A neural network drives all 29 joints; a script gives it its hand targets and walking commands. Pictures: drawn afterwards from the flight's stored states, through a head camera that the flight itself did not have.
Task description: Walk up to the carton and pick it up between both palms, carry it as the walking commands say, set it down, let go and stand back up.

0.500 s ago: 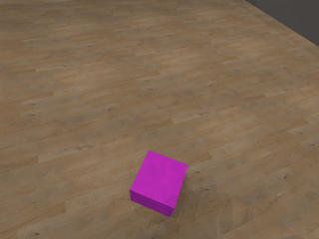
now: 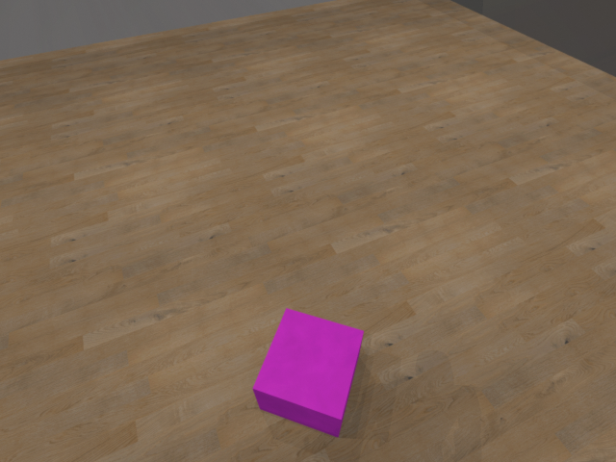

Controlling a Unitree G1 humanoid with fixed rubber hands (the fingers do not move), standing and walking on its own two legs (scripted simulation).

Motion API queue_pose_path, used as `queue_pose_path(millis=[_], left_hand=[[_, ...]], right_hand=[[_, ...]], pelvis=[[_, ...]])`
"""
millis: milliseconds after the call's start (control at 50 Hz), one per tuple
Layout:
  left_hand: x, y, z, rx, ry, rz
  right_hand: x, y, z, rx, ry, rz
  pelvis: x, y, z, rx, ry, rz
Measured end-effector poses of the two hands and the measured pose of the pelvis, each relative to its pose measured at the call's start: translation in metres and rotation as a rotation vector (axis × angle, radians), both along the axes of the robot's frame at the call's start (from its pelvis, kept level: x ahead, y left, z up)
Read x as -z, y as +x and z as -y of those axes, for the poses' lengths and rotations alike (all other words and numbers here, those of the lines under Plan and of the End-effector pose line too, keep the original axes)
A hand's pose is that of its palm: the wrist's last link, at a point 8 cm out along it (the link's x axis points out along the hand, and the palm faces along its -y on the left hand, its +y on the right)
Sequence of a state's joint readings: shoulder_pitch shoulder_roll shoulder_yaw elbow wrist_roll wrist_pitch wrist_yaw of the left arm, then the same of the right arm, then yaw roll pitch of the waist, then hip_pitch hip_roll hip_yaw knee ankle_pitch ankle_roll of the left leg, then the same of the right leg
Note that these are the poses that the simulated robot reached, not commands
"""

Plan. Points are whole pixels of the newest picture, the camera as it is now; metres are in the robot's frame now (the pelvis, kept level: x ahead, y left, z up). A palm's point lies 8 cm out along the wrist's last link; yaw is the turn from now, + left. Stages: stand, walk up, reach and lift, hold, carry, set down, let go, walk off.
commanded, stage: walk up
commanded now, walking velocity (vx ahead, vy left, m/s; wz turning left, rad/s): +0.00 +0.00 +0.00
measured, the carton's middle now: (311, 370) +0.50 +0.01 -0.69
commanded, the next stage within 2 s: stand in 1.54 s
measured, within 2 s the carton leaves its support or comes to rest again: neither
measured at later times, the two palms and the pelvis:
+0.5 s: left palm out of the picture +0.08 +0.41 -0.14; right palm out of the picture +0.05 -0.12 -0.14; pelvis +0.04 +0.13 -0.01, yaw -11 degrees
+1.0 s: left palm (134, 374) +0.28 +0.29 -0.13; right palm out of the picture -0.08 -0.09 -0.14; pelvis +0.07 +0.11 -0.01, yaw -18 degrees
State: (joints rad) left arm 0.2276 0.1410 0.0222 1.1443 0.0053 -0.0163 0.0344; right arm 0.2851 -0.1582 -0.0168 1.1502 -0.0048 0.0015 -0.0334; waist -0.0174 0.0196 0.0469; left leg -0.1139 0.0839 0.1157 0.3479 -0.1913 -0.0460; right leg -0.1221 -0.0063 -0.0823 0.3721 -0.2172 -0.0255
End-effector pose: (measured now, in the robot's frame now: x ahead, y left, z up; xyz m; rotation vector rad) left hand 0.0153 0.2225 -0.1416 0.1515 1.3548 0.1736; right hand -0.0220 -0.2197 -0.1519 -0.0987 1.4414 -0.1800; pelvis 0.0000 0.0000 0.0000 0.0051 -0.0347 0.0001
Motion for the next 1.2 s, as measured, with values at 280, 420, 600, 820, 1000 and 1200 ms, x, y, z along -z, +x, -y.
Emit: queue_pose_path(millis=[280, 420, 600, 820, 1000, 1200], left_hand=[[-0.035, -0.069, -0.100, -0.029, 0.189, -0.224], [-0.016, -0.009, -0.175, 0.052, 0.190, -0.158], [0.002, 0.153, -0.171, 0.253, 0.019, 0.102], [0.000, 0.252, -0.114, 0.379, -0.088, 0.201], [-0.010, 0.269, -0.072, 0.435, -0.023, 0.273], [-0.010, 0.205, -0.076, 0.338, 0.020, 0.158]], right_hand=[[-0.009, 0.067, 0.003, -0.027, -0.076, 0.149], [-0.010, 0.103, -0.060, -0.011, -0.085, 0.235], [-0.032, 0.037, -0.127, 0.139, -0.131, 0.092], [-0.041, -0.037, -0.154, 0.310, -0.151, -0.091], [-0.007, -0.054, -0.129, 0.352, -0.053, -0.128], [0.002, 0.015, -0.101, 0.264, -0.017, -0.010]], pelvis=[[-0.001, 0.007, -0.048, 0.128, 0.044, -0.086], [0.012, 0.028, -0.107, 0.161, 0.028, -0.090], [0.000, 0.059, -0.146, 0.214, -0.024, -0.081], [-0.001, 0.074, -0.148, 0.271, -0.043, -0.079], [0.013, 0.074, -0.111, 0.309, -0.005, -0.058], [0.004, 0.075, -0.097, 0.285, -0.012, -0.029]])
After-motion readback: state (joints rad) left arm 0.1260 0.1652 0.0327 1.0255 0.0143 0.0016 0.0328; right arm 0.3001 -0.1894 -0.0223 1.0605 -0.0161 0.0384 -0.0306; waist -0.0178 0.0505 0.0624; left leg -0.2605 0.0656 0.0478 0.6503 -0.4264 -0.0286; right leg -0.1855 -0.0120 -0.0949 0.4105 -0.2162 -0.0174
